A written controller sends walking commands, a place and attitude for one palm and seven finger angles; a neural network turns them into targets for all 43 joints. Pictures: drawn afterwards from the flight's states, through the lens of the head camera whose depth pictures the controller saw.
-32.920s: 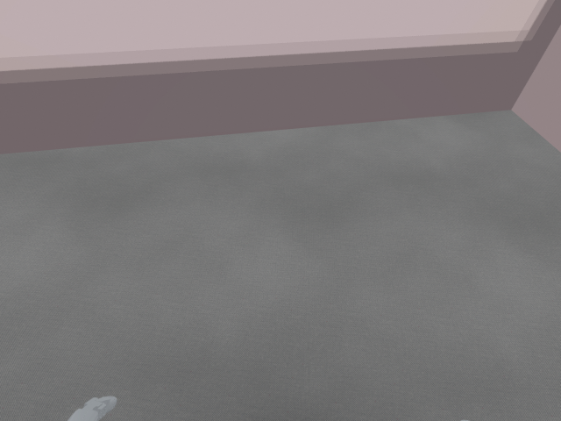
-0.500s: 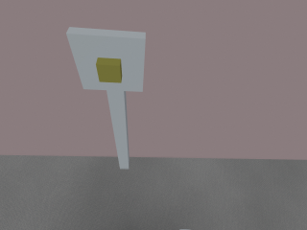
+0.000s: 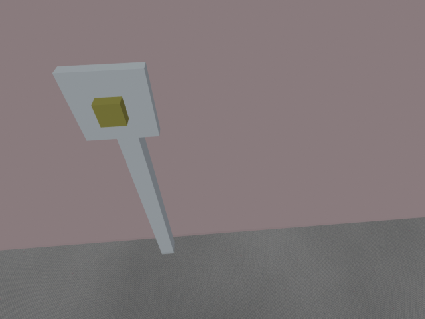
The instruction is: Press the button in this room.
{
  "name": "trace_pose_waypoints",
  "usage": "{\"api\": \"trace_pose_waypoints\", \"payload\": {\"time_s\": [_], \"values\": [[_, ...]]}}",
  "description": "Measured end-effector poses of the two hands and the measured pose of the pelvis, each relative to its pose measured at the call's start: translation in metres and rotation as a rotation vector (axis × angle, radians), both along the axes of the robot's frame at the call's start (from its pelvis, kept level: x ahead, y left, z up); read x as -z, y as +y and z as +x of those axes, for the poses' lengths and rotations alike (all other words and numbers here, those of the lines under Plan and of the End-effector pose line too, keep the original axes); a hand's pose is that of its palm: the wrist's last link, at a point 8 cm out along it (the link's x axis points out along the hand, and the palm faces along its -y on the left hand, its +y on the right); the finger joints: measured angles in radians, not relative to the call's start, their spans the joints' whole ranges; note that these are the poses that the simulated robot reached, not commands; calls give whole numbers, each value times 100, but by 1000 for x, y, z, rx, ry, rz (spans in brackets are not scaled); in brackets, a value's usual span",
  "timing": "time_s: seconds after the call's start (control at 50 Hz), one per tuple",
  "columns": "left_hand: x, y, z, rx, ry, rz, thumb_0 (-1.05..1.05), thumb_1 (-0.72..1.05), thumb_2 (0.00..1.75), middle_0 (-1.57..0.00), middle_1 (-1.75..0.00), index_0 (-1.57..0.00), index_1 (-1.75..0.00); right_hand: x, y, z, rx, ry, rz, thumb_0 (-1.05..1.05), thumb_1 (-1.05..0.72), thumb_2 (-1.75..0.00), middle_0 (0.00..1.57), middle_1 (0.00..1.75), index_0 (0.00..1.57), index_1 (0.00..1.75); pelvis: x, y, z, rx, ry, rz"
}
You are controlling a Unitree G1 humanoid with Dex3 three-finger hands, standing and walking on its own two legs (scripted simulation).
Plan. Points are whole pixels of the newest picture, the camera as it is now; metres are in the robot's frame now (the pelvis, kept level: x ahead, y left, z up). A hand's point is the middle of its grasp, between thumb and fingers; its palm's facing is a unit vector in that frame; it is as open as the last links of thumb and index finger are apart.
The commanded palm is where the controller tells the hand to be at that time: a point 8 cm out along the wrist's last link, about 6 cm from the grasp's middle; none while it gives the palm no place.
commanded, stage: come to a stop and stand still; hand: left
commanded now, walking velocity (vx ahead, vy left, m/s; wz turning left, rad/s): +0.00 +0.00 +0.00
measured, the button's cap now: (111, 111) +0.53 +0.25 +0.12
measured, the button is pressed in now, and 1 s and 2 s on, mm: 0 0 0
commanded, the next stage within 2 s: look again from close up in 1.08 s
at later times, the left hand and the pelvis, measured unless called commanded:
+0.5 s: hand out of the picture +0.00 +0.16 -0.18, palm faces +0.05 -0.99 -0.15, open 7.4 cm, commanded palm none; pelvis +0.04 +0.01 +0.00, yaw +0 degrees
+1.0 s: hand out of the picture +0.06 +0.22 -0.17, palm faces +0.01 -0.97 -0.24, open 7.4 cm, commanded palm none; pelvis +0.04 +0.03 +0.00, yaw +0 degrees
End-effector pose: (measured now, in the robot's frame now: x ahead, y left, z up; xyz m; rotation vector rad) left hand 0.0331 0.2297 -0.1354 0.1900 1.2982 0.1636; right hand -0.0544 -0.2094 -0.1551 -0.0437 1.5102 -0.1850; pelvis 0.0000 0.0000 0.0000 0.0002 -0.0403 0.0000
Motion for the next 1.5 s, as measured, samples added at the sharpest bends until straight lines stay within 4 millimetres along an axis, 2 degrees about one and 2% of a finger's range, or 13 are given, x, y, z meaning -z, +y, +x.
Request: {"api": "trace_pose_waypoints", "payload": {"time_s": [0.1,0.2,0.32,0.42,0.58,0.68,0.82,0.98,1.18,1.34,1.5], "values": [[6,-13,-26,-26,76,-32,0,94,90,-20,-30,-20,-30,-3,-1,7,-13,12,3,0,-91,-90,20,30,20,30,0,-5,3,-1,6,-2],[9,-26,-48,-57,153,-70,0,92,90,-20,-30,-20,-30,-6,-2,22,-32,12,-9,0,-91,-90,20,30,20,30,-1,-5,9,-4,18,-3],[10,-33,-57,-81,203,-97,0,91,90,-20,-30,-20,-30,-8,-2,52,-53,-22,-29,0,-91,-90,20,30,20,30,-2,-1,20,-3,27,-1],[11,-28,-49,-84,197,-97,0,91,90,-20,-30,-20,-30,-9,-4,78,-67,-62,-55,1,-92,-90,20,30,20,30,-2,5,29,-1,26,1],[11,-8,-18,-59,139,-68,0,91,90,-20,-30,-20,-30,-12,-3,107,-74,-122,-76,1,-93,-90,20,30,20,30,-2,13,40,3,21,6],[9,6,2,-41,98,-45,0,91,90,-20,-30,-20,-30,-12,0,114,-76,-136,-76,1,-92,-90,20,30,20,30,-2,17,44,5,19,7],[5,23,19,-21,63,-17,0,91,90,-20,-30,-19,-30,-12,6,112,-75,-132,-70,0,-92,-90,20,30,20,30,-3,23,45,7,17,8],[2,39,24,-12,46,4,0,91,90,-20,-30,-20,-30,-14,5,108,-78,-127,-78,0,-91,-90,20,30,20,30,-4,28,43,7,10,8],[-1,52,19,-5,37,17,0,91,90,-20,-30,-20,-30,-21,-6,112,-94,-157,-112,0,-91,-90,20,30,20,30,-5,32,34,7,-1,6],[-3,70,22,20,-39,61,0,91,90,-20,-30,-20,-30,-23,-19,129,-149,-277,-160,1,-91,-90,20,30,20,30,4,36,15,-2,14,-5],[-7,86,29,33,-147,71,0,91,90,-20,-30,-20,-30,-37,-24,142,-189,-384,-193,1,-90,-90,20,30,20,30,7,40,-4,-8,-15,-12]]}}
